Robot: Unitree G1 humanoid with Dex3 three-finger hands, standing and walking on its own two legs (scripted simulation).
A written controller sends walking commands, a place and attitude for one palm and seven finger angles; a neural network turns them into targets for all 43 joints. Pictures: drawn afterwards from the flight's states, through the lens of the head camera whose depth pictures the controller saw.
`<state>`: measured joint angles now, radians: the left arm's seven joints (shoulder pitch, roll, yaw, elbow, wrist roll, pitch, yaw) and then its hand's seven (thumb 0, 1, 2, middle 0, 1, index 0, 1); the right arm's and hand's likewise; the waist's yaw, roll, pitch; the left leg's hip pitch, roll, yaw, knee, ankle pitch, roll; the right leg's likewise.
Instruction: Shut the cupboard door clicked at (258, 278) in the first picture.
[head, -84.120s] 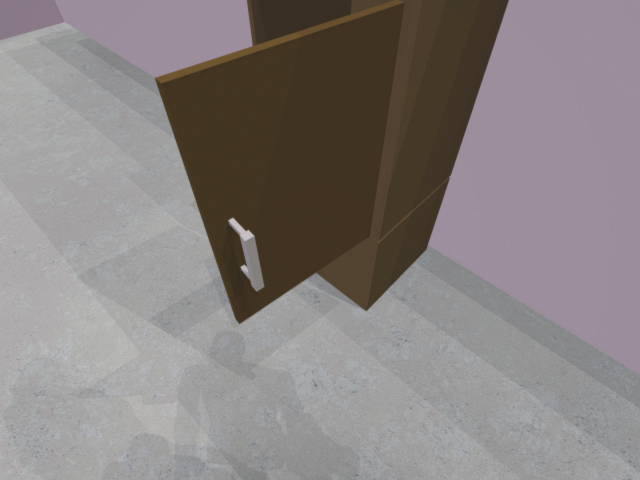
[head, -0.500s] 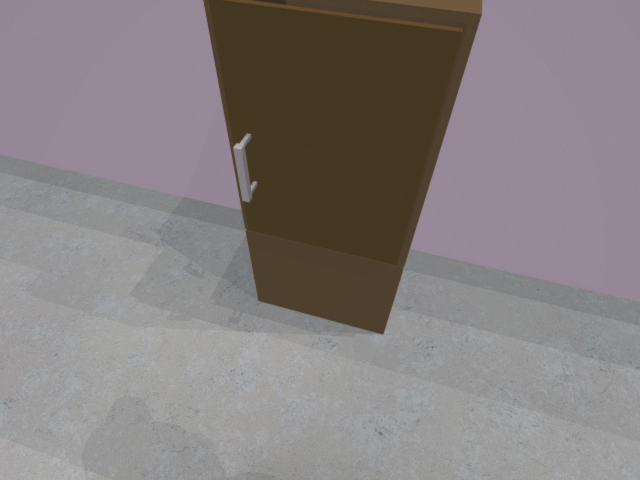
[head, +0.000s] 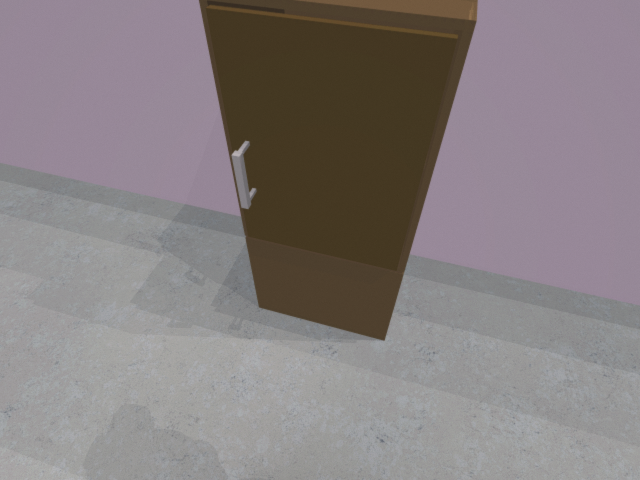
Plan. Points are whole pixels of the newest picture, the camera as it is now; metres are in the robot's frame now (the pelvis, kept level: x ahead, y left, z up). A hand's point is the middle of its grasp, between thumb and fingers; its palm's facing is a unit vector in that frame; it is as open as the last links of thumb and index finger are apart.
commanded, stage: turn to face it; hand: left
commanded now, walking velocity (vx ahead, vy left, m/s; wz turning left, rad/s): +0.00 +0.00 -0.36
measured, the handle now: (245, 175) +0.75 +0.22 -0.09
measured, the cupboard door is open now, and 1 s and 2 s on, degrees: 0 0 0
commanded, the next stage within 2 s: take the last steps up to it in 0.48 s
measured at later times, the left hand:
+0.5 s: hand out of the picture +0.02 +0.18 -0.19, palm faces -0.07 -0.98 -0.21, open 7.4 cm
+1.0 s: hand out of the picture -0.01 +0.18 -0.16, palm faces -0.01 -0.98 -0.22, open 7.4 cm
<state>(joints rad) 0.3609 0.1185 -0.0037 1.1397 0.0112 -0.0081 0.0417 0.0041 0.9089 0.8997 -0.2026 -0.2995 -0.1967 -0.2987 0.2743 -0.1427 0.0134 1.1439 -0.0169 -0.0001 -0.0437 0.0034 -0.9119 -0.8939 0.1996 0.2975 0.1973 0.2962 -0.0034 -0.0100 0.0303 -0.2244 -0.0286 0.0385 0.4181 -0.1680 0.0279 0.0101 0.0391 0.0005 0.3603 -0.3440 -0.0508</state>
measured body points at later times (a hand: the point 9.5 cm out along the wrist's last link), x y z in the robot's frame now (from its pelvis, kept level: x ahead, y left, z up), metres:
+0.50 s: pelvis -0.01 +0.00 -0.01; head +0.02 +0.00 +0.44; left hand +0.02 +0.23 -0.17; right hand -0.02 -0.24 -0.17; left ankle +0.04 +0.10 -0.74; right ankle -0.09 -0.09 -0.74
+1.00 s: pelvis +0.06 +0.00 +0.00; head +0.09 -0.02 +0.45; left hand -0.01 +0.23 -0.14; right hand +0.09 -0.23 -0.16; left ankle +0.14 +0.14 -0.69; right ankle -0.08 -0.08 -0.74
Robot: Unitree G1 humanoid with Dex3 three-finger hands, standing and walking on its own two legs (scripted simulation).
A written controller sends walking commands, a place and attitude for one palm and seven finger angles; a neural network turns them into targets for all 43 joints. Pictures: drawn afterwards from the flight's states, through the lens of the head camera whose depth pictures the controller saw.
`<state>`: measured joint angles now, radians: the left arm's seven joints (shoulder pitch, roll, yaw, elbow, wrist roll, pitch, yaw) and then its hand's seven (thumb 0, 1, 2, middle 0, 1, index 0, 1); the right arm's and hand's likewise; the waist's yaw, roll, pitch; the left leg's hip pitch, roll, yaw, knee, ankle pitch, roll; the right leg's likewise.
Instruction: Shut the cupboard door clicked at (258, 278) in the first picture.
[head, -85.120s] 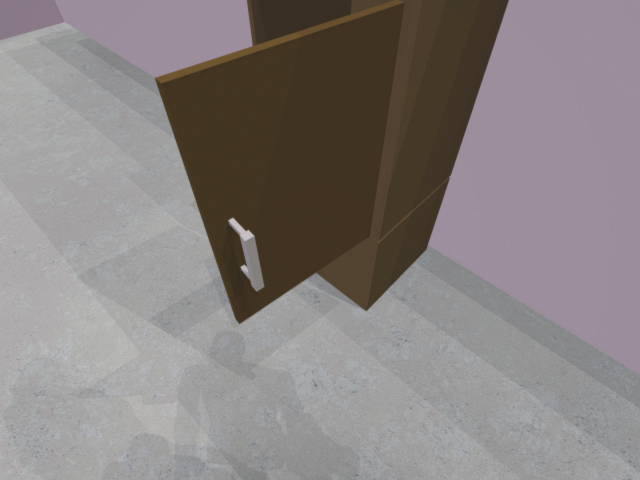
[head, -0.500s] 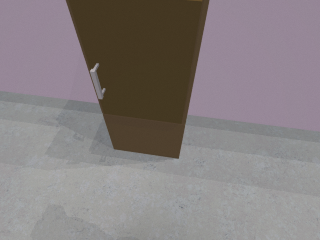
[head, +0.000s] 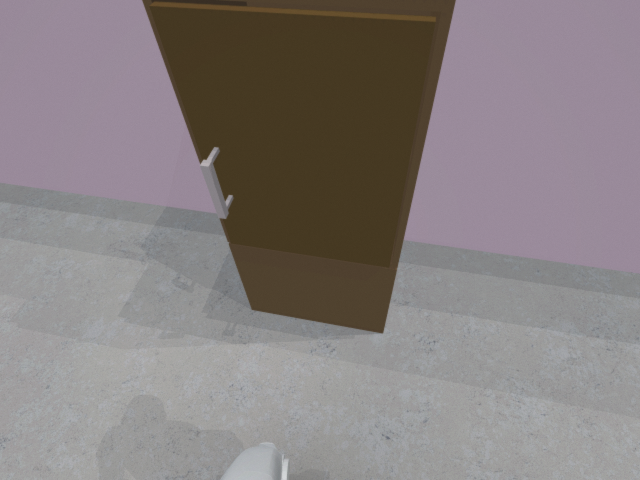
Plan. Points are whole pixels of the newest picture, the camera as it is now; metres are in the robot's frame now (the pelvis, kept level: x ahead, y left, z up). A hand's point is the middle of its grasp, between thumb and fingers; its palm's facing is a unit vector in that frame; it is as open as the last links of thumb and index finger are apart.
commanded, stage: take the last steps up to it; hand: left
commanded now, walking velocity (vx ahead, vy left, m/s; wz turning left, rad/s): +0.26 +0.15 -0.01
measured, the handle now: (219, 184) +0.67 +0.29 -0.10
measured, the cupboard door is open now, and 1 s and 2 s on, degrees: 0 0 0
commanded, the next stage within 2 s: come to a stop and stand still in 0.32 s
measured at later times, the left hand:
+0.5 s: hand (183, 430) +0.20 +0.24 -0.16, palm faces +0.04 -0.97 -0.24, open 7.3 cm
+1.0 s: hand (191, 361) +0.31 +0.26 -0.17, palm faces -0.05 -0.95 -0.30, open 7.4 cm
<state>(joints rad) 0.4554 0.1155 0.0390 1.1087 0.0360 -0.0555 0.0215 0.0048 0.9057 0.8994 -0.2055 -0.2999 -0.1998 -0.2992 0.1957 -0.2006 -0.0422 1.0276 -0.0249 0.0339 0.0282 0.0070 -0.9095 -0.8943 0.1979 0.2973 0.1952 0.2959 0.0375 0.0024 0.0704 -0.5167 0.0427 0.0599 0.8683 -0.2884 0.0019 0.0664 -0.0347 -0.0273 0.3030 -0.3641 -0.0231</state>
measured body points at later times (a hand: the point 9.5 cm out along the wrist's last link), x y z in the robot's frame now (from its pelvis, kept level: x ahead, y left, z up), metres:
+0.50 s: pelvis +0.17 +0.06 +0.00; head +0.19 +0.04 +0.45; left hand +0.20 +0.29 -0.15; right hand +0.21 -0.17 -0.17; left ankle +0.18 +0.20 -0.69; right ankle +0.15 -0.05 -0.74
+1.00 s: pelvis +0.21 +0.06 -0.02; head +0.25 +0.03 +0.43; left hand +0.31 +0.31 -0.15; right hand +0.24 -0.20 -0.18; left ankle +0.22 +0.20 -0.72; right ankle +0.21 -0.05 -0.74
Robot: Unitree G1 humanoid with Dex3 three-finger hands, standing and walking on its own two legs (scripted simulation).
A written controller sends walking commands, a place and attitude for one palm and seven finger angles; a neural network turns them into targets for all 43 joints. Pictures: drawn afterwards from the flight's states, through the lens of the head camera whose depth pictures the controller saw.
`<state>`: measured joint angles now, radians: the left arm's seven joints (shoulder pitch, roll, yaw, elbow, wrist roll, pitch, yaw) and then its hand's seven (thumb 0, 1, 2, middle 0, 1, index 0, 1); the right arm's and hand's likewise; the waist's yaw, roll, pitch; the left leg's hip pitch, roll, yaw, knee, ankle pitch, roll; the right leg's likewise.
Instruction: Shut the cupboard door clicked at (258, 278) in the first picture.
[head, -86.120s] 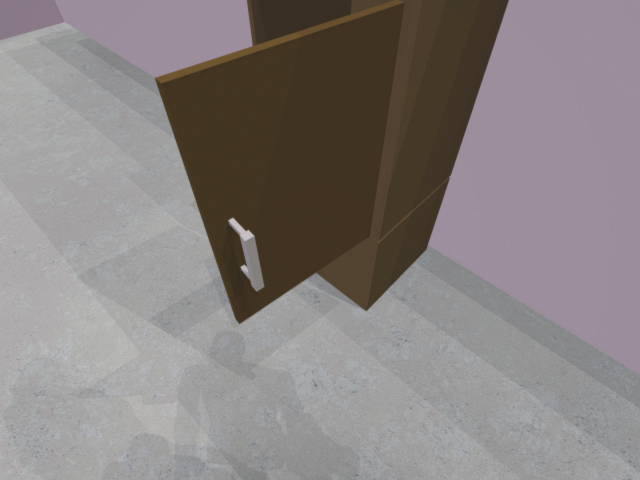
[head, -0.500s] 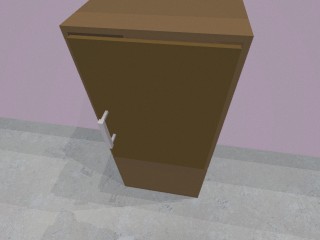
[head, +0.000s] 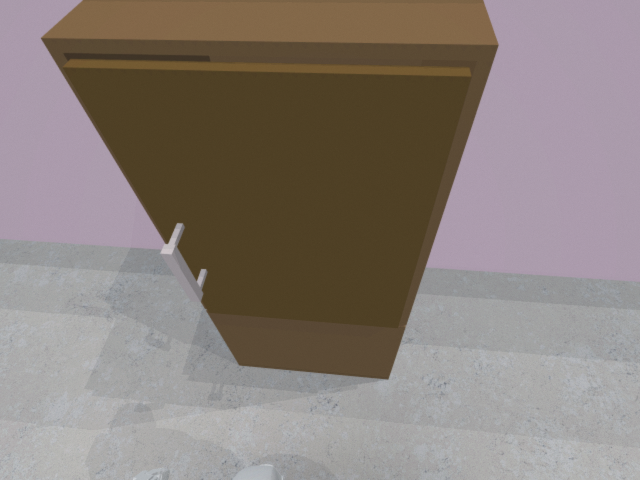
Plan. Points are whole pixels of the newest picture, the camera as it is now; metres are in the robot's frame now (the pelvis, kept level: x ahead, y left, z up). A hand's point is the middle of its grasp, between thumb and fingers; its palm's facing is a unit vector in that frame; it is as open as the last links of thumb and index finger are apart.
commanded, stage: come to a stop and stand still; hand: left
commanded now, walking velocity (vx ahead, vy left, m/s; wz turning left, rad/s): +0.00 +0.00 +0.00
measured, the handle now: (187, 265) +0.45 +0.26 -0.08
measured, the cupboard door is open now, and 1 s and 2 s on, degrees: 0 0 0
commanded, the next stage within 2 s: look again from close up in 0.32 s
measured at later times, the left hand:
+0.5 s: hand out of the picture -0.02 +0.17 -0.16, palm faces +0.02 -0.98 -0.20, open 7.3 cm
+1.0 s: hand out of the picture +0.01 +0.18 -0.16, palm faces +0.01 -0.98 -0.22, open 7.3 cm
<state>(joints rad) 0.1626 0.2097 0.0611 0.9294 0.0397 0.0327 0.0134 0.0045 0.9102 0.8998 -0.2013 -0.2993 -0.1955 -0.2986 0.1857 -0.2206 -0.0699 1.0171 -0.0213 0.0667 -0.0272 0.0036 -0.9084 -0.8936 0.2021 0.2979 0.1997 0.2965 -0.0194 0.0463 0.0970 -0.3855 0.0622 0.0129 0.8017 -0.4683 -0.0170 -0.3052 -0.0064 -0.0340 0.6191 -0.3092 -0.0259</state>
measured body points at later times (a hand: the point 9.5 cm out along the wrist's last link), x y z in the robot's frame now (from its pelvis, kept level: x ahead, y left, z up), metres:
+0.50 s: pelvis +0.00 +0.00 +0.01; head +0.01 -0.01 +0.46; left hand -0.02 +0.22 -0.14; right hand +0.02 -0.23 -0.15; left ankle -0.04 +0.10 -0.73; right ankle +0.01 -0.11 -0.73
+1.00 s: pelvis +0.01 +0.01 +0.01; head +0.03 -0.01 +0.46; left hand +0.01 +0.23 -0.14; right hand -0.01 -0.20 -0.16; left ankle -0.04 +0.10 -0.73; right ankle +0.01 -0.11 -0.73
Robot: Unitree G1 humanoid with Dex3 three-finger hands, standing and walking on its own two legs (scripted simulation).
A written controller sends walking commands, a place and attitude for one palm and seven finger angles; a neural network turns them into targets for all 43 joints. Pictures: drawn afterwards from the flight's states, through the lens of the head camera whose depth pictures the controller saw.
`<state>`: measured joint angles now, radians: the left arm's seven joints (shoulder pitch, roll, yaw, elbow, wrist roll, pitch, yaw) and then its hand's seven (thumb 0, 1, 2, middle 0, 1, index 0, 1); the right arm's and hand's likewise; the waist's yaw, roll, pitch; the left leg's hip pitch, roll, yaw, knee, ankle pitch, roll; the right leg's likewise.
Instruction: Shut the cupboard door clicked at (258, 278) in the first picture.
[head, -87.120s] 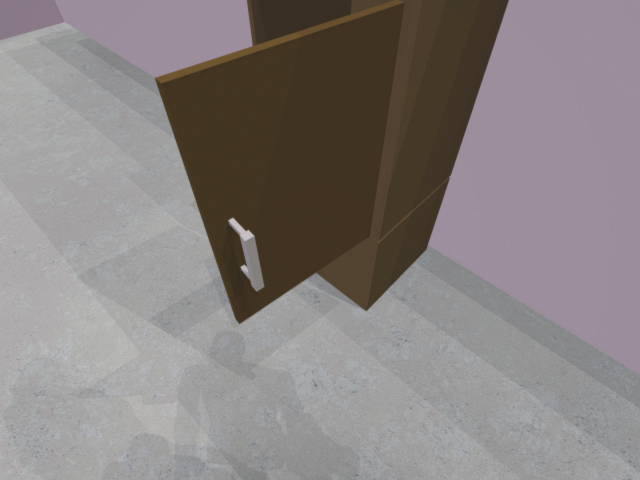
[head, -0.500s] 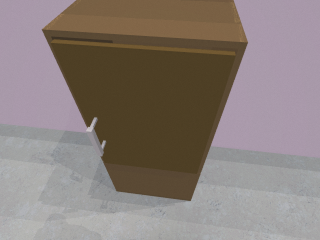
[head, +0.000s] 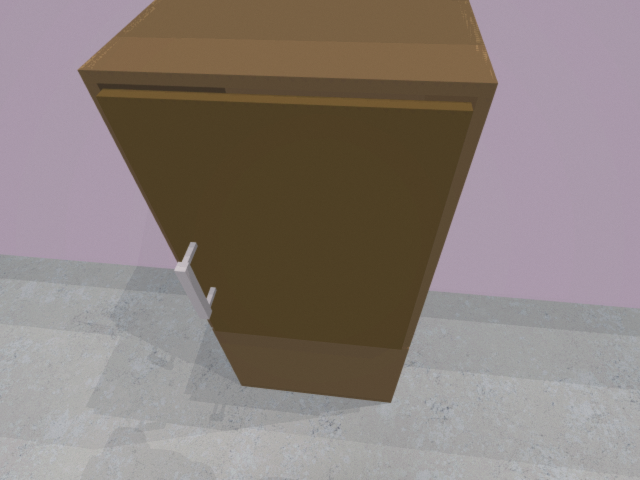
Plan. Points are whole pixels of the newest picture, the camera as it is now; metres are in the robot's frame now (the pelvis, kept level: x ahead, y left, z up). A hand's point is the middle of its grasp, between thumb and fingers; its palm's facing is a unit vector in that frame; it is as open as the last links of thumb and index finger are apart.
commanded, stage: raise the hand and make a fist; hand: left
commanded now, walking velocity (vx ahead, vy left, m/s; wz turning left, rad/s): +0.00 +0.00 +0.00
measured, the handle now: (198, 282) +0.44 +0.25 -0.09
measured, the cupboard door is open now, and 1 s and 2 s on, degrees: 0 0 0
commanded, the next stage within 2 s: bring the fist close to the handle in 1.94 s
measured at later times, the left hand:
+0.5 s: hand out of the picture +0.10 +0.17 -0.09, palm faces +0.01 -1.00 +0.02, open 5.9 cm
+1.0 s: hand (182, 478) +0.14 +0.19 -0.08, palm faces -0.09 -1.00 -0.03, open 3.6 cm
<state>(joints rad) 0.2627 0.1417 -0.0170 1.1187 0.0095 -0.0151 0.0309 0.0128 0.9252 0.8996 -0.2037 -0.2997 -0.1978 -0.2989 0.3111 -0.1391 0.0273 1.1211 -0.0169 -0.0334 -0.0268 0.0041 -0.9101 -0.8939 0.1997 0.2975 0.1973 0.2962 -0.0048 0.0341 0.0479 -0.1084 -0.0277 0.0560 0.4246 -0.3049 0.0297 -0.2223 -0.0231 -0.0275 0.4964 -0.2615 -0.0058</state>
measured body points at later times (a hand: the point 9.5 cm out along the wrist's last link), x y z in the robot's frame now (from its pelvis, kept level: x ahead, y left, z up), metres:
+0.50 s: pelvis -0.06 -0.02 -0.12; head +0.00 +0.00 +0.33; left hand +0.10 +0.23 -0.09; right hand +0.22 -0.25 -0.12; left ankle -0.05 +0.10 -0.74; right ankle +0.00 -0.11 -0.74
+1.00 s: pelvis -0.06 +0.01 -0.12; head +0.01 +0.02 +0.32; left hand +0.14 +0.24 -0.07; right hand +0.10 -0.24 -0.20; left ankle -0.05 +0.10 -0.74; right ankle +0.00 -0.11 -0.74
